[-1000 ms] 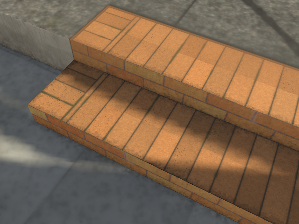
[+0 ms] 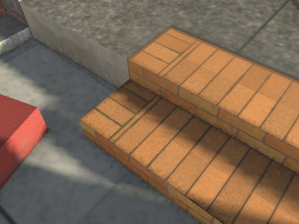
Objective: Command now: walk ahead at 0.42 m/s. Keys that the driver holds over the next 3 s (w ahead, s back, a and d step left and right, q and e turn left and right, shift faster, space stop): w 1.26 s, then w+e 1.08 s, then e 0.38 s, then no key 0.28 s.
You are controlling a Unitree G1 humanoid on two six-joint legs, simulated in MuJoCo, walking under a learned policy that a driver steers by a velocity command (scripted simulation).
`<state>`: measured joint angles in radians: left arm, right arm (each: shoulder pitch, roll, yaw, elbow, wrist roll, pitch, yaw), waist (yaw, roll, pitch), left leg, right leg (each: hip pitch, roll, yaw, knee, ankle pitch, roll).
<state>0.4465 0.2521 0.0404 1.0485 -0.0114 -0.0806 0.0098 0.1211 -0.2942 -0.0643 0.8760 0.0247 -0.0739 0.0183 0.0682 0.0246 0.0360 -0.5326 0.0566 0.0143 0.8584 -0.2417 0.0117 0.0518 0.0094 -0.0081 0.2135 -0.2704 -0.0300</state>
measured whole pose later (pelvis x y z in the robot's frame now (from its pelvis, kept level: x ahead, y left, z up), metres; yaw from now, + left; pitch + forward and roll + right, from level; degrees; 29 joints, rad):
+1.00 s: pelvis +0.52 +0.08 +0.00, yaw +0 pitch +4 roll -1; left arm 0.57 0.15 0.02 1.11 0.02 -0.10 0.02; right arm 0.04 -0.17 0.02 0.67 -0.04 0.01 0.00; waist 0.03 0.05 0.01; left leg -1.16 0.09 0.06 1.79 -0.51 0.07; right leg 0.01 0.02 -0.07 0.21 -0.28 -0.04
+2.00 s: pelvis +1.11 +0.15 +0.19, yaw -21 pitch +3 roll -4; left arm 0.44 0.24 0.02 1.01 0.03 -0.05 -0.02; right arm 0.17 -0.32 0.01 0.84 -0.10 -0.12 0.07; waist 0.11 -0.01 -0.11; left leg -0.73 0.00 -0.20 1.56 -0.44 0.07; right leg -0.70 0.16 -0.01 1.14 -0.52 -0.12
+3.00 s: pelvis +1.41 -0.06 +0.27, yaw -53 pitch +3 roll +0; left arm 0.18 0.27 0.06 0.65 -0.01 -0.02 0.00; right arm 0.13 -0.25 -0.03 0.71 0.01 -0.07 -0.03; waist 0.00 -0.01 -0.04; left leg -0.40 0.02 -0.03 0.52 -0.14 -0.03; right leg -0.28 0.16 0.16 0.57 -0.32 -0.09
